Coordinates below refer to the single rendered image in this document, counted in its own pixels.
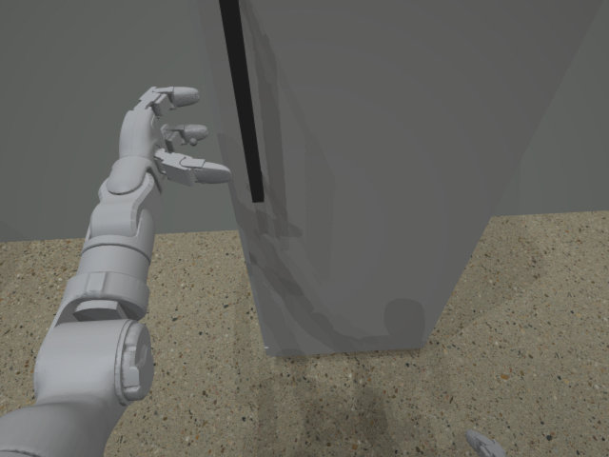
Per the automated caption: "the right robot hand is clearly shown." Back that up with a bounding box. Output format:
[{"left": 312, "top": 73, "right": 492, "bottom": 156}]
[{"left": 465, "top": 429, "right": 506, "bottom": 457}]

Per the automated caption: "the fridge door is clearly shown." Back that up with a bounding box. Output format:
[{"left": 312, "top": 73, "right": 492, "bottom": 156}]
[{"left": 196, "top": 0, "right": 603, "bottom": 357}]

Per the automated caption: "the handle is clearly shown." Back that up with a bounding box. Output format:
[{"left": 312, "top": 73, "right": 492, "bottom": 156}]
[{"left": 219, "top": 0, "right": 264, "bottom": 203}]

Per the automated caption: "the left robot forearm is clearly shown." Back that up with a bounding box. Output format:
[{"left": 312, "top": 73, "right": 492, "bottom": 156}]
[{"left": 33, "top": 156, "right": 164, "bottom": 400}]

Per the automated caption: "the robot left upper arm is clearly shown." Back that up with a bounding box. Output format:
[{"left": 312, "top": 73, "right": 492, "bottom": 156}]
[{"left": 0, "top": 319, "right": 154, "bottom": 457}]

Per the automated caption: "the left robot hand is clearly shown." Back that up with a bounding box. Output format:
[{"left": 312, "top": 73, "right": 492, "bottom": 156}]
[{"left": 119, "top": 87, "right": 232, "bottom": 187}]

